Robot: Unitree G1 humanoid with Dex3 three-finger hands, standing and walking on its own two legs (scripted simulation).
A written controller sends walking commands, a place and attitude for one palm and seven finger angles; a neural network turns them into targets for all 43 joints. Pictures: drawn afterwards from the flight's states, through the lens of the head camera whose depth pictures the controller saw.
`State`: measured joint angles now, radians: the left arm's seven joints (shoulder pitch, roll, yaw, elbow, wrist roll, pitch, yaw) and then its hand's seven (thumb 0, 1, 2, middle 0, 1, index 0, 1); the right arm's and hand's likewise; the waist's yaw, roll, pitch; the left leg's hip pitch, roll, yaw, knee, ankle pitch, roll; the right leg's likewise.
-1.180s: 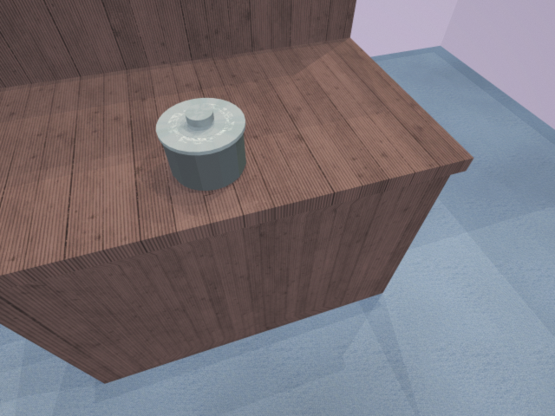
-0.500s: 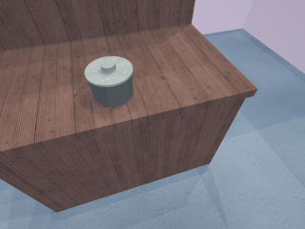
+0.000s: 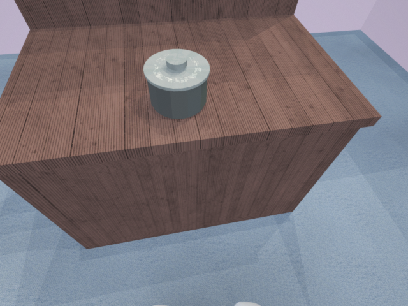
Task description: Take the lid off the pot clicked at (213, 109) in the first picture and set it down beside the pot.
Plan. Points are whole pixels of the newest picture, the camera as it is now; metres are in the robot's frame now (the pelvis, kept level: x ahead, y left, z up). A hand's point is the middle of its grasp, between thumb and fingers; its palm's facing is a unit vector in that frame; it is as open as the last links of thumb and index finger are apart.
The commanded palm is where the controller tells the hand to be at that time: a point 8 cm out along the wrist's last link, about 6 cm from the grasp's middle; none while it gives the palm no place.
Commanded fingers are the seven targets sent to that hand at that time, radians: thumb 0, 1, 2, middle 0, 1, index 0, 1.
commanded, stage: turn to face it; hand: left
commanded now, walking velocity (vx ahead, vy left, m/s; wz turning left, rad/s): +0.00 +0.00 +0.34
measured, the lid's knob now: (176, 61) +0.64 +0.09 +0.11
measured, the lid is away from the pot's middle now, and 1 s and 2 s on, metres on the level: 0.00 0.00 0.00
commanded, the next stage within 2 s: take the last steps up to it in 0.24 s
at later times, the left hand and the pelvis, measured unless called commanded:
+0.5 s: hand out of the picture -0.01 +0.14 -0.15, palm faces +0.20 -0.95 -0.25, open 7.4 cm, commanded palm none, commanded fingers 0.00 0.90 0.90 -0.20 -0.30 -0.20 -0.30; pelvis +0.00 -0.05 +0.02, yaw +10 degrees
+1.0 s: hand (152, 298) +0.16 +0.12 -0.17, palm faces +0.17 -0.96 -0.21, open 7.4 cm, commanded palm none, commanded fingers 0.00 0.90 0.90 -0.20 -0.30 -0.20 -0.30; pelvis +0.12 -0.09 -0.01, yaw +9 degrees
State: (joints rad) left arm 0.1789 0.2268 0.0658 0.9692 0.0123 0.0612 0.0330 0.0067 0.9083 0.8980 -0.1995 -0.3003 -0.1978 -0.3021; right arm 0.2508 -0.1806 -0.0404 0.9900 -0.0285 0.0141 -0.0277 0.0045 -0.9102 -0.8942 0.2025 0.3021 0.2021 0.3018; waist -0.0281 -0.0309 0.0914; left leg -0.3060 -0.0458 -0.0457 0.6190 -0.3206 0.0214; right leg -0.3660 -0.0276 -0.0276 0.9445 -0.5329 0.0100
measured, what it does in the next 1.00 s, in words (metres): walks ahead: right foot, then left foot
